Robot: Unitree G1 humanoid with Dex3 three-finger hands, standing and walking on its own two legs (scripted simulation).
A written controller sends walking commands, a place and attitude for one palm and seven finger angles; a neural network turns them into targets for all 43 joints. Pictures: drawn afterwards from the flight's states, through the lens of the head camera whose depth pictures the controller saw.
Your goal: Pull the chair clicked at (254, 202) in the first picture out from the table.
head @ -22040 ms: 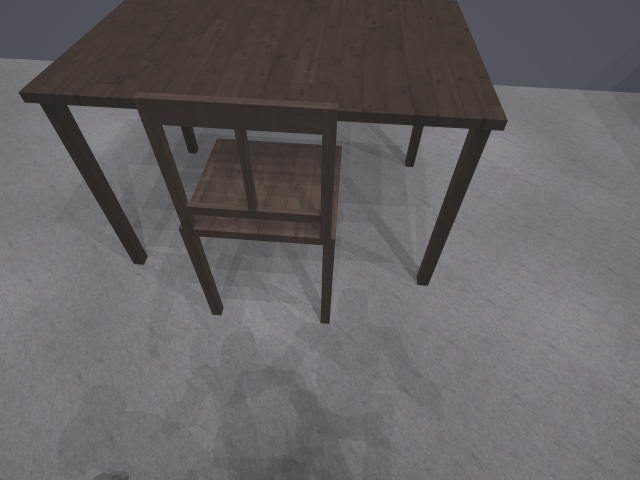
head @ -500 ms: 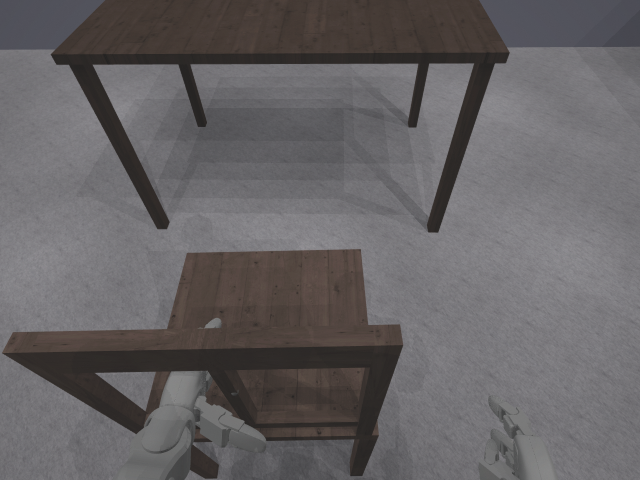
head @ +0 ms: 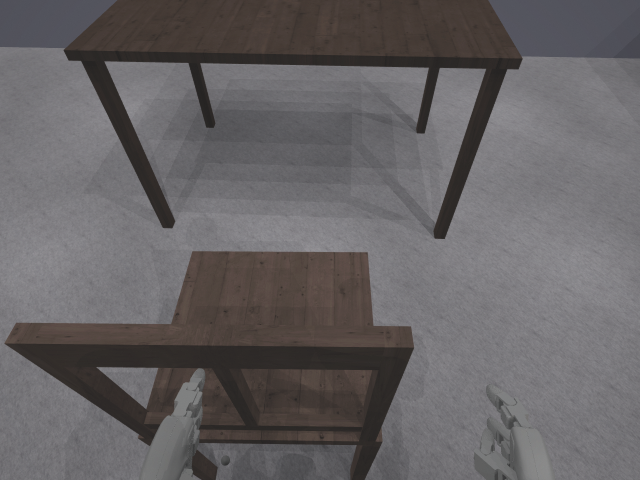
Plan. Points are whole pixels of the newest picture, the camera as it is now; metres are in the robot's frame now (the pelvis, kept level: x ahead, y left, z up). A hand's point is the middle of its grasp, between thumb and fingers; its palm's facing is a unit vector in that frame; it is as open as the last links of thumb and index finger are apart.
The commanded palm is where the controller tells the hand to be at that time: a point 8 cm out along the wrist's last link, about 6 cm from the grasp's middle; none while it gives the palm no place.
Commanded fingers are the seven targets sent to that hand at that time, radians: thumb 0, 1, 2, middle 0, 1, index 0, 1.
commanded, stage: draw the fingers out of the gap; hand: left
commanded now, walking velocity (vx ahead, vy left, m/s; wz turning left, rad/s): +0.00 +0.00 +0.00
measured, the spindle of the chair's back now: (240, 394) +0.25 +0.12 -0.05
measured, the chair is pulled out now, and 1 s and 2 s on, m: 0.67 0.67 0.67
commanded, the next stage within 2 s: draw the hand back to the body in 0.32 s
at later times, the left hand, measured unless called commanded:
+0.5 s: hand out of the picture +0.11 +0.12 -0.01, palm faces +0.01 -1.00 -0.07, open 17.5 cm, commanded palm +0.08 +0.18 +0.02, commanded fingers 0.00 -0.55 0.20 0.00 0.00 0.00 0.00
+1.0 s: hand out of the picture +0.13 +0.16 +0.05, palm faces -0.04 -0.98 -0.21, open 16.7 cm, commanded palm +0.10 +0.23 +0.11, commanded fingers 0.00 -0.22 0.36 -0.05 -0.07 -0.05 -0.07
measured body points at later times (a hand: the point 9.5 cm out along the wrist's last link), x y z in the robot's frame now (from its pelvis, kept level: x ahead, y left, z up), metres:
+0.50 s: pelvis -0.01 +0.00 -0.01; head +0.01 +0.00 +0.44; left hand +0.10 +0.17 +0.00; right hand +0.18 -0.23 -0.07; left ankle -0.04 +0.12 -0.69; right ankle +0.01 -0.13 -0.69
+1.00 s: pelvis -0.02 +0.00 -0.01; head +0.02 -0.01 +0.44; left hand +0.12 +0.22 +0.06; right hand +0.17 -0.22 -0.09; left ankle -0.04 +0.12 -0.69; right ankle +0.00 -0.13 -0.69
